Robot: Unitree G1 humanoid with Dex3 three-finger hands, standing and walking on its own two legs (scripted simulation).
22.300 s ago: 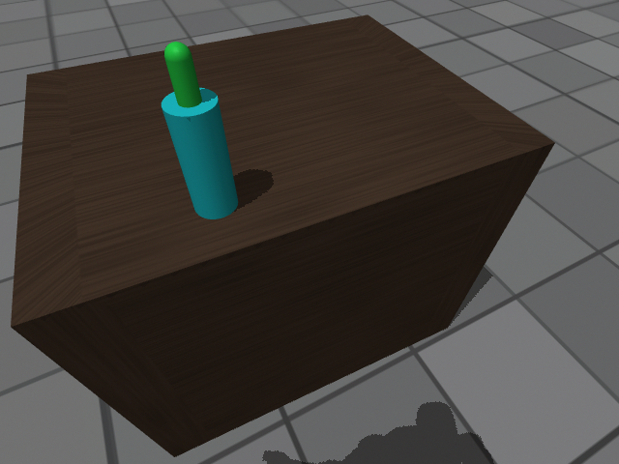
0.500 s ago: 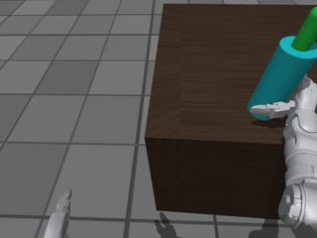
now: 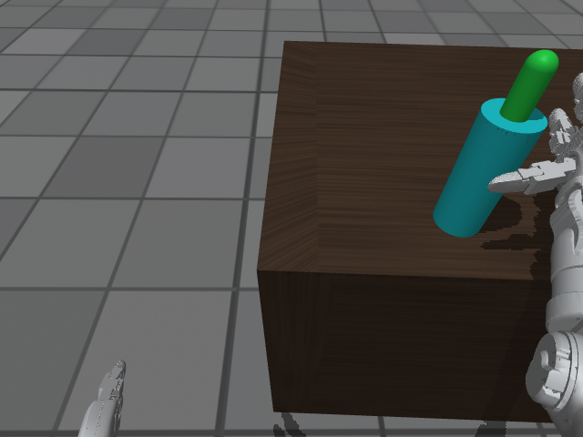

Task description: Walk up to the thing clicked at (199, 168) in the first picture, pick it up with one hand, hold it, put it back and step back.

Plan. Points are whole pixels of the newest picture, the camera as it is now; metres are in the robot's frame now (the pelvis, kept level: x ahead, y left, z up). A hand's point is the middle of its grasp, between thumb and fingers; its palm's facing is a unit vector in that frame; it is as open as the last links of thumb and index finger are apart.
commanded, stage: rise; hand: right
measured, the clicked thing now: (492, 153) +0.45 -0.22 +0.18
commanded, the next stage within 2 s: sink last in 0.18 s
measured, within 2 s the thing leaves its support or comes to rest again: neither
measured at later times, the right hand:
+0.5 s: hand out of the picture +0.40 -0.39 +0.24, palm faces +0.61 +0.76 -0.24, open 17.7 cm
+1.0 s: hand out of the picture +0.20 -0.26 +0.22, palm faces +0.45 +0.79 -0.41, open 17.5 cm
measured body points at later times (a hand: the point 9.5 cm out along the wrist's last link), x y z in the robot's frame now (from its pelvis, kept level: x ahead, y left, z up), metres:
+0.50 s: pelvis +0.00 +0.00 +0.01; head +0.03 +0.00 +0.46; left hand +0.14 +0.27 -0.06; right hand +0.37 -0.43 +0.26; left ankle +0.00 +0.14 -0.72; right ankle -0.01 -0.14 -0.72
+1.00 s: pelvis +0.00 +0.00 +0.01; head -0.01 +0.03 +0.46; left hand +0.16 +0.27 -0.06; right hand +0.17 -0.30 +0.24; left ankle +0.00 +0.14 -0.72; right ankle -0.01 -0.14 -0.72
